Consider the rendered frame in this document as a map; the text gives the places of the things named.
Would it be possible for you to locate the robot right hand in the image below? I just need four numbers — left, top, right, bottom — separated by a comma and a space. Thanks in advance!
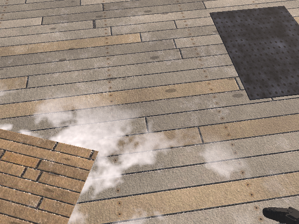
263, 206, 299, 224

